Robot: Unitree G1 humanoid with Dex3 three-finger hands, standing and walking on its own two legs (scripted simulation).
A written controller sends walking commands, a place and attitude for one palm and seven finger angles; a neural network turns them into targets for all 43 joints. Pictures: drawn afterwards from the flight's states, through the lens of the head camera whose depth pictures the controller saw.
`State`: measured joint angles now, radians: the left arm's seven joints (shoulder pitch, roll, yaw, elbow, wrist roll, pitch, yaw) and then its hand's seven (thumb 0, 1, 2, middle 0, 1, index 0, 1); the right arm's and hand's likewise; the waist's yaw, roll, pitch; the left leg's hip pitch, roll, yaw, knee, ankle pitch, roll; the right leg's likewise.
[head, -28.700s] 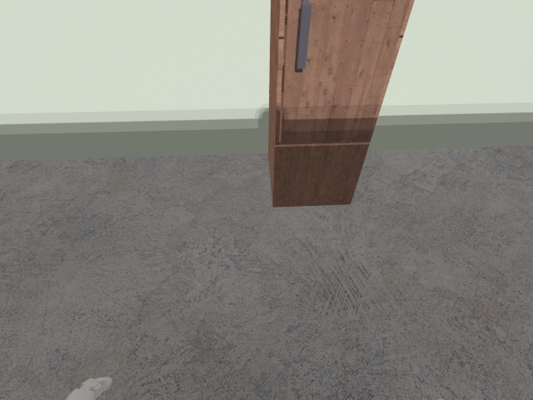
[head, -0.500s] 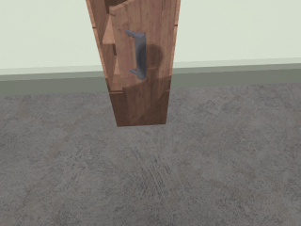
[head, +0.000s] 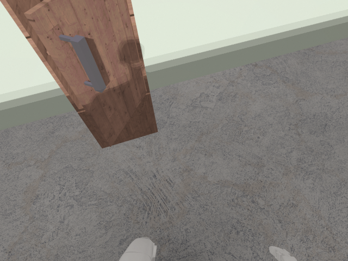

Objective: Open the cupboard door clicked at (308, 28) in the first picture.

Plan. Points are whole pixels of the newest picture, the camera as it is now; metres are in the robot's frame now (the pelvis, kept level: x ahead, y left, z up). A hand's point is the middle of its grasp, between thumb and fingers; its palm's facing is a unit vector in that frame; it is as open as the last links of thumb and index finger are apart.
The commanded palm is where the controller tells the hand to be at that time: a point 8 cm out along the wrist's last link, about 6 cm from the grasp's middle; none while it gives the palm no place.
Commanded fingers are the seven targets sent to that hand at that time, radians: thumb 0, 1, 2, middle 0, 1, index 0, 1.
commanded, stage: walk to a spot facing it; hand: left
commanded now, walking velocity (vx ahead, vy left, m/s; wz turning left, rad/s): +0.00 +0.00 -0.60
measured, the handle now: (83, 65) +0.58 +0.32 +0.08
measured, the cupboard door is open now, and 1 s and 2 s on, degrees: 49 49 49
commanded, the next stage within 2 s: none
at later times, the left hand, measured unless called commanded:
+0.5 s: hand (86, 248) +0.14 +0.27 -0.17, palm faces -0.22 -0.95 -0.24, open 7.4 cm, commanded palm none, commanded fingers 0.00 0.90 0.90 -0.20 -0.30 -0.20 -0.30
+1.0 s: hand (139, 225) +0.21 +0.13 -0.17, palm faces -0.55 -0.81 -0.19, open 7.4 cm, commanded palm none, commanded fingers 0.00 0.90 0.90 -0.20 -0.30 -0.20 -0.30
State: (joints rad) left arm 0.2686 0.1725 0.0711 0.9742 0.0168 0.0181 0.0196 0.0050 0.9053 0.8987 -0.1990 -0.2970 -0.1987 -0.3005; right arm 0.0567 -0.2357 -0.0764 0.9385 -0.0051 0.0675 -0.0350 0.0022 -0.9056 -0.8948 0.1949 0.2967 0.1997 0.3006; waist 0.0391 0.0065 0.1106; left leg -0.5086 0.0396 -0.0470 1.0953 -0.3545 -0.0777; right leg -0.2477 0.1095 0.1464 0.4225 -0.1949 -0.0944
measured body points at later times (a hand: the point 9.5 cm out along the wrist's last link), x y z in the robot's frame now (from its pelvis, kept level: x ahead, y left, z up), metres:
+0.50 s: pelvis +0.01 +0.06 +0.00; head +0.08 +0.07 +0.44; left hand +0.15 +0.32 -0.16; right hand +0.03 -0.20 -0.13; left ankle +0.03 +0.19 -0.75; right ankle -0.04 -0.07 -0.66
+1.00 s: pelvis +0.07 +0.00 +0.00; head +0.11 -0.03 +0.44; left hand +0.24 +0.18 -0.15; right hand -0.01 -0.26 -0.14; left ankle +0.18 +0.10 -0.71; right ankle -0.03 -0.07 -0.75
